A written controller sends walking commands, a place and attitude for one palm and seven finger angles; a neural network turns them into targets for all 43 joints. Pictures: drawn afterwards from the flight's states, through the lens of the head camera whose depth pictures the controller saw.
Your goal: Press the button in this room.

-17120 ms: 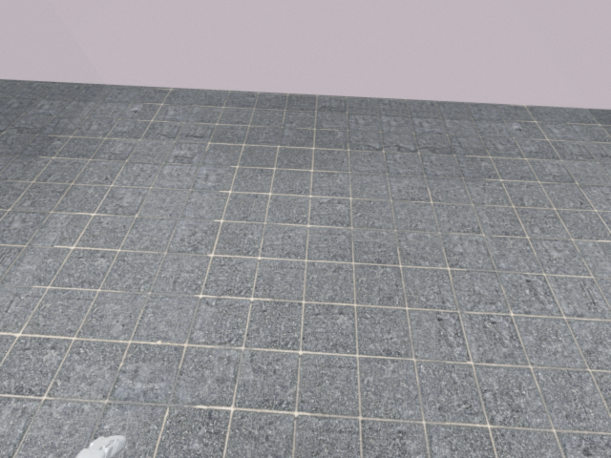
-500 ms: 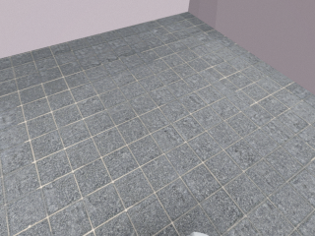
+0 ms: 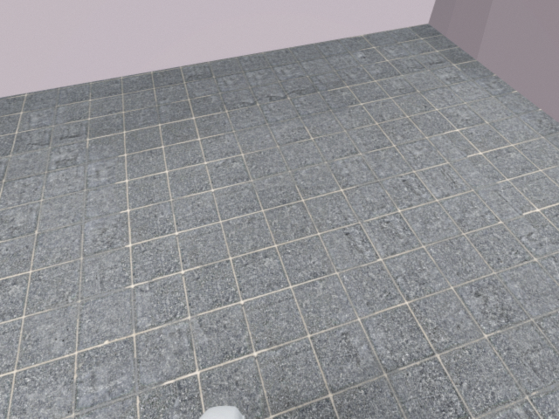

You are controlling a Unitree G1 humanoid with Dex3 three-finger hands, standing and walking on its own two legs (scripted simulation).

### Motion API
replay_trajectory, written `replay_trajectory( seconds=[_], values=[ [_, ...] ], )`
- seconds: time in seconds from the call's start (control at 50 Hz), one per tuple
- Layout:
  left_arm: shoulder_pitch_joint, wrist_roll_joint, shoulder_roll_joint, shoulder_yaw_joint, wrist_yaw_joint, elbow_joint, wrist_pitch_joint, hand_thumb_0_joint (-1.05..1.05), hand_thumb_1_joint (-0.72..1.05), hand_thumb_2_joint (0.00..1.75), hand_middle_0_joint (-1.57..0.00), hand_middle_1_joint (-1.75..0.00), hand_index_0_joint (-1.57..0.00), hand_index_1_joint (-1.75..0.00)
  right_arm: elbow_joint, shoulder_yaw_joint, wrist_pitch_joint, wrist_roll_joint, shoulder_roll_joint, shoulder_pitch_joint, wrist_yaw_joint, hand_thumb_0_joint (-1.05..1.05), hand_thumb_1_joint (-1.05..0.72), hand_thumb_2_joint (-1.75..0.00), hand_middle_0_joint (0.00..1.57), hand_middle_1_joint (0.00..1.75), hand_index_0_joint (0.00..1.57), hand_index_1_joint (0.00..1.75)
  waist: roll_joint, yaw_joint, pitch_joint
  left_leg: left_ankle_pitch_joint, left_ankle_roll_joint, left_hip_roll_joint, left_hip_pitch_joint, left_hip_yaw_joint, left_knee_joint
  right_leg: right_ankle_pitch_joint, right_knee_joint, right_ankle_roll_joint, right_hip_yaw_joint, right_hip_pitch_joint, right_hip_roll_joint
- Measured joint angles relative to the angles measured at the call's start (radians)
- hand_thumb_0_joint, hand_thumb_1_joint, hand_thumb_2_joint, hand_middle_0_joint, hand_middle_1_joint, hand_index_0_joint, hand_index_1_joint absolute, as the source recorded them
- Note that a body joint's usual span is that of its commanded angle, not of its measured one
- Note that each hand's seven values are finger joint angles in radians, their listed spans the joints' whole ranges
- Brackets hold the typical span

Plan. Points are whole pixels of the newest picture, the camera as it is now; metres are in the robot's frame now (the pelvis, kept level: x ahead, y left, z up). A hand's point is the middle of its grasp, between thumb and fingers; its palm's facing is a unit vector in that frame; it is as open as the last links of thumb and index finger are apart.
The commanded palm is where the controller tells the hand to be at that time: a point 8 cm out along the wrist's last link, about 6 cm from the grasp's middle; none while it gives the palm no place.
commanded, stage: turn or walk to find it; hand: left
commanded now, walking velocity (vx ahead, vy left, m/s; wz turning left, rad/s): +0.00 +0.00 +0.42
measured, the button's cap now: out of the picture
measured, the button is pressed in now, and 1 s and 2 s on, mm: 0 0 0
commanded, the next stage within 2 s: stand and wait in 1.44 s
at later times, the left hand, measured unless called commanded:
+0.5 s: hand out of the picture +0.03 +0.27 -0.16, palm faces +0.20 -0.95 -0.24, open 7.4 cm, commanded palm none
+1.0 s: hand out of the picture -0.06 +0.19 -0.15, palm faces +0.43 -0.86 -0.26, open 7.3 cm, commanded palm none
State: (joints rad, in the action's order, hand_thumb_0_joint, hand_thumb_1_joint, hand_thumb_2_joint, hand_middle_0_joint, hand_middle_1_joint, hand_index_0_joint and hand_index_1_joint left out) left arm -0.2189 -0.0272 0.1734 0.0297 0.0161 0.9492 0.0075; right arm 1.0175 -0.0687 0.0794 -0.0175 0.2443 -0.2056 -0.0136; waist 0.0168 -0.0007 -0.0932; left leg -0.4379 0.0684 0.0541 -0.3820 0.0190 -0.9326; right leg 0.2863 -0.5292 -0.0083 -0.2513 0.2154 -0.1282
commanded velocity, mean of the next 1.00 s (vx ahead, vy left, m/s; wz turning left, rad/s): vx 0.00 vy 0.00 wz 0.42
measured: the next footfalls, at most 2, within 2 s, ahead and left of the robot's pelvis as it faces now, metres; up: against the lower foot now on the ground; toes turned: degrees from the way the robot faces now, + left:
left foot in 0.10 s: +0.02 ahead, +0.14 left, +0.00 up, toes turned +8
right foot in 0.66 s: +0.04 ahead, -0.09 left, +0.00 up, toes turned +12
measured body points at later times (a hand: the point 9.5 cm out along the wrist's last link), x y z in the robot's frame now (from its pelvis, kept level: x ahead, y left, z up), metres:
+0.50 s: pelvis -0.02 +0.05 +0.01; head +0.01 +0.06 +0.45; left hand +0.02 +0.32 -0.14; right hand +0.08 -0.18 -0.14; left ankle -0.02 +0.13 -0.74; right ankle -0.01 -0.11 -0.68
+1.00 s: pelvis -0.04 -0.01 +0.00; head +0.00 -0.03 +0.45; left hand -0.08 +0.23 -0.13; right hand +0.09 -0.24 -0.16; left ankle -0.14 +0.13 -0.65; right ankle +0.00 -0.09 -0.74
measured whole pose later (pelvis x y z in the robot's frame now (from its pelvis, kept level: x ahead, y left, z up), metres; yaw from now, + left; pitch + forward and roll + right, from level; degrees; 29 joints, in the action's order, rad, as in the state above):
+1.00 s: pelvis -0.04 -0.01 +0.00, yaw +25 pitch -1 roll +2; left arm -0.22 -0.02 0.16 0.03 0.02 0.95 0.00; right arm 1.02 -0.09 0.09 -0.02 0.26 -0.24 -0.01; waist 0.04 0.01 -0.07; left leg -0.39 0.08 0.04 -0.44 -0.04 -1.09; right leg 0.27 -0.50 -0.03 -0.21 0.20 -0.09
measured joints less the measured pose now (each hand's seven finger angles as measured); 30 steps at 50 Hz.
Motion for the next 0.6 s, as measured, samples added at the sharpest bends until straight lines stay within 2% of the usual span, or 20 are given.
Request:
replay_trajectory(
  seconds=[0.06,0.1,0.12,0.14,0.18,0.24,0.3,0.44,0.6],
  values=[
    [-0.01,-0.002,0.023,0.008,-0.002,0.011,0.004,0.0,0.91,0.9,-0.2,-0.3,-0.2,-0.3,-0.013,0.009,-0.013,0.005,-0.007,0.027,0.002,0.01,-0.91,-0.9,0.2,0.3,0.2,0.3,-0.021,-0.017,-0.006,0.005,-0.01,-0.005,0.063,0.036,0.164,0.015,-0.041,0.019,-0.023,0.018,-0.021],
    [-0.021,0.004,0.04,0.016,-0.003,0.02,0.011,0.0,0.9,0.9,-0.2,-0.3,-0.2,-0.3,-0.028,0.014,-0.03,0.005,-0.009,0.039,0.001,0.01,-0.91,-0.9,0.2,0.3,0.2,0.3,-0.031,-0.019,-0.002,0.094,-0.029,-0.012,0.121,0.056,0.313,0.039,-0.096,0.038,-0.038,0.038,-0.039],
    [-0.021,0.009,0.055,0.022,-0.003,0.027,0.019,0.0,0.9,0.9,-0.2,-0.3,-0.2,-0.3,-0.031,0.014,-0.04,0.004,-0.019,0.049,0.001,0.01,-0.91,-0.9,0.2,0.3,0.2,0.3,-0.056,-0.023,-0.007,0.1,-0.056,-0.03,0.122,0.062,0.316,0.064,-0.146,0.048,-0.015,0.059,-0.054],
    [-0.021,0.011,0.067,0.026,0.0,0.034,0.032,0.0,0.9,0.9,-0.2,-0.3,-0.2,-0.3,-0.038,0.017,-0.047,0.003,-0.028,0.057,0.002,0.01,-0.91,-0.9,0.2,0.3,0.2,0.3,-0.071,-0.029,-0.009,0.095,-0.08,-0.04,0.119,0.065,0.305,0.138,-0.215,0.058,0.028,0.087,-0.048],
    [-0.021,0.012,0.081,0.03,0.004,0.048,0.055,0.0,0.91,0.9,-0.2,-0.3,-0.2,-0.3,-0.05,0.025,-0.057,0.0,-0.039,0.063,0.006,0.01,-0.9,-0.9,0.2,0.3,0.2,0.3,-0.075,-0.032,-0.004,0.096,-0.108,-0.042,0.128,0.061,0.316,0.226,-0.363,0.068,0.096,0.142,-0.015],
    [-0.007,0.012,0.086,0.033,-0.002,0.059,0.066,0.0,0.91,0.9,-0.2,-0.3,-0.2,-0.3,-0.059,0.032,-0.062,-0.003,-0.046,0.063,0.019,0.01,-0.9,-0.9,0.2,0.3,0.2,0.3,-0.056,-0.026,0.009,0.136,-0.121,-0.046,0.15,0.038,0.382,0.19,-0.51,0.078,0.149,0.203,0.018],
    [0.011,0.011,0.086,0.033,-0.009,0.05,0.056,0.0,0.91,0.9,-0.2,-0.3,-0.2,-0.3,-0.059,0.038,-0.064,0.0,-0.049,0.059,0.022,0.01,-0.9,-0.9,0.2,0.3,0.2,0.3,-0.046,-0.025,0.016,0.179,-0.129,-0.06,0.17,0.022,0.445,0.122,-0.564,0.088,0.186,0.237,0.026],
    [0.056,0.011,0.076,0.03,-0.004,0.023,0.05,0.0,0.91,0.9,-0.2,-0.3,-0.2,-0.3,-0.057,0.035,-0.064,-0.001,-0.061,0.023,0.019,0.01,-0.9,-0.9,0.2,0.3,0.21,0.3,-0.036,-0.005,0.029,0.226,-0.137,-0.098,0.167,-0.016,0.497,0.091,-0.512,0.105,0.228,0.231,0.037],
    [0.113,0.02,0.037,0.015,0.0,-0.012,0.041,0.0,0.91,0.9,-0.2,-0.3,-0.2,-0.3,-0.038,0.019,-0.047,-0.01,-0.05,-0.035,0.019,0.01,-0.9,-0.9,0.2,0.3,0.21,0.3,0.002,0.04,0.023,0.24,-0.112,-0.119,0.113,-0.08,0.464,0.144,-0.26,0.085,0.228,0.138,0.084]
  ],
)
